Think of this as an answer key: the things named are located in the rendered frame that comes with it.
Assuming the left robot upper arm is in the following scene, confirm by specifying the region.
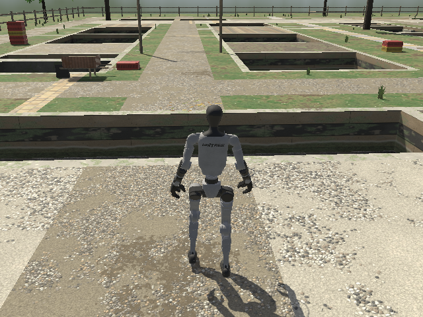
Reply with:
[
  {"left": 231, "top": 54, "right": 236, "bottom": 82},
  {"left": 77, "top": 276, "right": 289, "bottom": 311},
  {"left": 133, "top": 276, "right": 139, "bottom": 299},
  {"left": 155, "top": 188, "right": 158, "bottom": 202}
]
[{"left": 180, "top": 133, "right": 200, "bottom": 170}]

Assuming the right robot thigh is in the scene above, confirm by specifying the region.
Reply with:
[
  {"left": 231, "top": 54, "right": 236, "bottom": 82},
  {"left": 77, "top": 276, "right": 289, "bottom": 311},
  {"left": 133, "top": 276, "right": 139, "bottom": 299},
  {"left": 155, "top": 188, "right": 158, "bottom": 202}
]
[{"left": 219, "top": 186, "right": 234, "bottom": 236}]

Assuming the right robot shin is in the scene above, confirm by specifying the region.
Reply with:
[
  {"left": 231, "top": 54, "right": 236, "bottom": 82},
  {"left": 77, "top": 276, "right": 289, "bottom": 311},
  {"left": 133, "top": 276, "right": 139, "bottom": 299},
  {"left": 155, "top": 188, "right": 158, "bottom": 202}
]
[{"left": 221, "top": 224, "right": 231, "bottom": 268}]

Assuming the robot right forearm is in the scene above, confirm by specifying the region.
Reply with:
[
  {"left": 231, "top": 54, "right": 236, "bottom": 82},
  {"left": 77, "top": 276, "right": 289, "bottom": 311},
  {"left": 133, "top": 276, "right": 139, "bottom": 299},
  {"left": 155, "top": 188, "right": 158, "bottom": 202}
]
[{"left": 239, "top": 160, "right": 251, "bottom": 184}]

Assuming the left robot hand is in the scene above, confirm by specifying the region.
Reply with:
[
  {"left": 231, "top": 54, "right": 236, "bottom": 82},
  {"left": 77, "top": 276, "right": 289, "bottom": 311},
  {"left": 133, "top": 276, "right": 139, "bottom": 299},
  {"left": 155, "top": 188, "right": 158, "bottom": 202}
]
[{"left": 171, "top": 183, "right": 186, "bottom": 199}]

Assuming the right robot upper arm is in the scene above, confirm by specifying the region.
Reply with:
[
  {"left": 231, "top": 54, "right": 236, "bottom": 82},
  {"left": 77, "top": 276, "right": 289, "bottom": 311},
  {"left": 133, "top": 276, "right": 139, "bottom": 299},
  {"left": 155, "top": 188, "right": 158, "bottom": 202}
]
[{"left": 227, "top": 134, "right": 245, "bottom": 170}]

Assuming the robot left forearm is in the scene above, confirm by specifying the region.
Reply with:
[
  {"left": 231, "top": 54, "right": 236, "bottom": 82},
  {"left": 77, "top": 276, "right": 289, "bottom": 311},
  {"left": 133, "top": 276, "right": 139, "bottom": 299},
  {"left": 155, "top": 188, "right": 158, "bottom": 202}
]
[{"left": 173, "top": 160, "right": 187, "bottom": 186}]

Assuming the right robot hand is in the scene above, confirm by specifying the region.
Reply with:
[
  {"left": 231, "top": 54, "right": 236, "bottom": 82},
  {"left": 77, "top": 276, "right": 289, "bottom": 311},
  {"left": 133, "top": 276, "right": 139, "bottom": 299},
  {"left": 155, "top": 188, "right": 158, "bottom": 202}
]
[{"left": 237, "top": 181, "right": 253, "bottom": 194}]

